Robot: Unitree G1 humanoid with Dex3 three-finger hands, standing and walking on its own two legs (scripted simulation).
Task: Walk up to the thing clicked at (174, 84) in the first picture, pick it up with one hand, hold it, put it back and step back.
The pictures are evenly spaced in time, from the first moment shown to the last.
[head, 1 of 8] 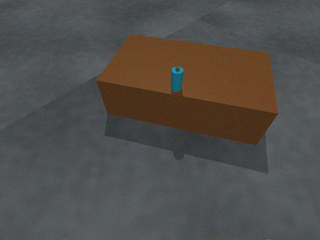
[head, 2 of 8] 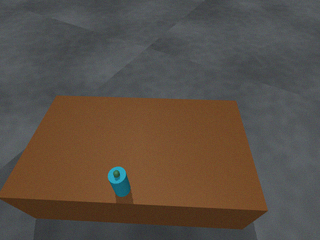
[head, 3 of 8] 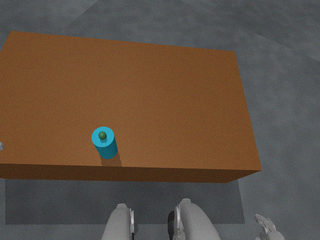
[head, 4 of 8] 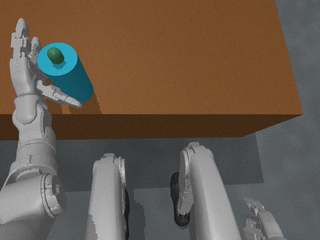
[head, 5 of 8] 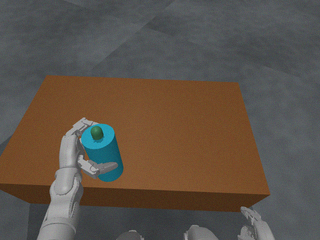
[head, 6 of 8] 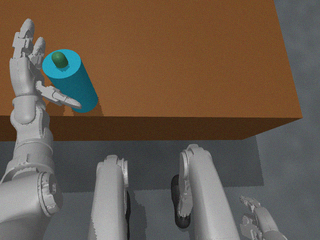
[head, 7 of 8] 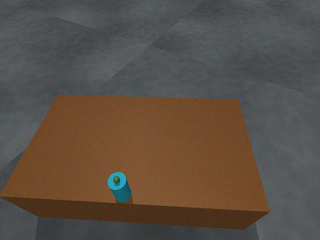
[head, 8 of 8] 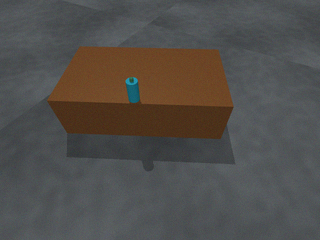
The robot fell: no
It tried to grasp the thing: yes
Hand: left
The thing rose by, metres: 0.33
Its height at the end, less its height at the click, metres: +0.00
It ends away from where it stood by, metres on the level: 0.02
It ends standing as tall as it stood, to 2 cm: yes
